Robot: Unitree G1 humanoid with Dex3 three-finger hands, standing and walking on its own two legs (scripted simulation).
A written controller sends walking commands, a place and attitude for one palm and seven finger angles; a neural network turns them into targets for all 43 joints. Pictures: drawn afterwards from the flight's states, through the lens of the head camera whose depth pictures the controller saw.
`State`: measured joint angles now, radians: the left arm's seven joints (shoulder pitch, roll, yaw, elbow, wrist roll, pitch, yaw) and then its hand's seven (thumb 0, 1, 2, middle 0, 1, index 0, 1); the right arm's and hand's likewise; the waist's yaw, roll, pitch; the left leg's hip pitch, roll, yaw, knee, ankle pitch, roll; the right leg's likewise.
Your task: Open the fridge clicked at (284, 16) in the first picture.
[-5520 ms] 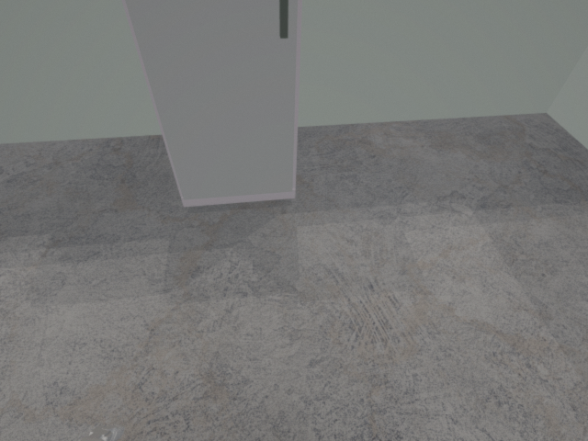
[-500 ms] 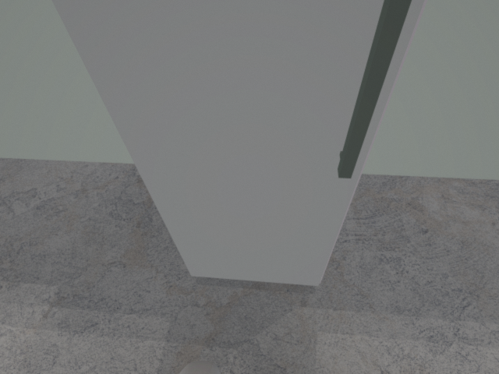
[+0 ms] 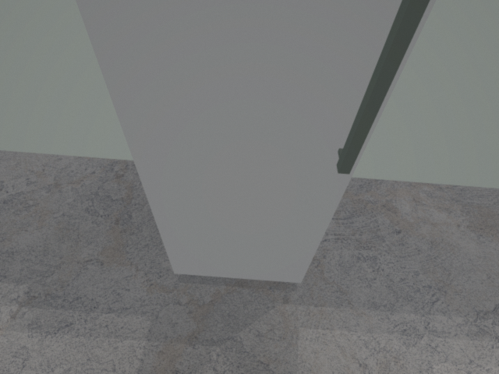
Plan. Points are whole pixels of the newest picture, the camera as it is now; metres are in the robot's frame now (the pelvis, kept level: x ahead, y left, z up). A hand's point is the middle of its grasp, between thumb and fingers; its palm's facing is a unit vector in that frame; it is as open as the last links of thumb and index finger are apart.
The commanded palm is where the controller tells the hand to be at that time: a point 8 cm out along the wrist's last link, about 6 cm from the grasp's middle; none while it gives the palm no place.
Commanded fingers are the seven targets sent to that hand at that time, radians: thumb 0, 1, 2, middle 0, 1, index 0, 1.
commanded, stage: come to a stop and stand still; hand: right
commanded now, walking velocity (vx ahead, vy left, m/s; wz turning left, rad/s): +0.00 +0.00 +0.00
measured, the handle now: (387, 52) +0.51 -0.17 +0.27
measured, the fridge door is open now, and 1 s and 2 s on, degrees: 0 0 0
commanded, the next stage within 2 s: look again from close up in 1.38 s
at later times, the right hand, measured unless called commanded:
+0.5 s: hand out of the picture -0.04 -0.24 -0.18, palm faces +0.03 +0.98 -0.21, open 7.4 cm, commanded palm none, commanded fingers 0.00 -0.90 -0.90 0.20 0.30 0.20 0.30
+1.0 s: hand out of the picture -0.01 -0.20 -0.17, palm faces +0.02 +0.98 -0.20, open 7.3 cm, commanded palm none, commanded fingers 0.00 -0.90 -0.90 0.20 0.30 0.20 0.30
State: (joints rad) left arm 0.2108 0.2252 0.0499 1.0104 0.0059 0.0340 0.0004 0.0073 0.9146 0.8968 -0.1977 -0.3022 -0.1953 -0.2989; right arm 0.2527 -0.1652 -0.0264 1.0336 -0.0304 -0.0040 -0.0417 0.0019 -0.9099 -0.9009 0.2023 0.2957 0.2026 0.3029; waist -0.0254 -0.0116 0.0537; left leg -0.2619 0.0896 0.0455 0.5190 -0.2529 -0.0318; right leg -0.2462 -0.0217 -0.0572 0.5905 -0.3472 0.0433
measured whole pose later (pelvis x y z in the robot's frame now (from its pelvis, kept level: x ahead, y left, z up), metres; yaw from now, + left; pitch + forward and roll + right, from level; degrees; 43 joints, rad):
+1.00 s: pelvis -0.03 -0.02 +0.00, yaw -1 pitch -2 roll +0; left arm 0.29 0.15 0.00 1.08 0.01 -0.01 0.01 0.01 0.92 0.90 -0.20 -0.30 -0.20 -0.30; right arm 0.29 -0.17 0.02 1.06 -0.02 0.00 -0.03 0.01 -0.92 -0.90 0.20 0.30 0.20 0.30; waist 0.00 0.01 0.03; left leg -0.23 0.08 -0.01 0.47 -0.19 -0.06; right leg -0.18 0.00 -0.07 0.48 -0.25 -0.02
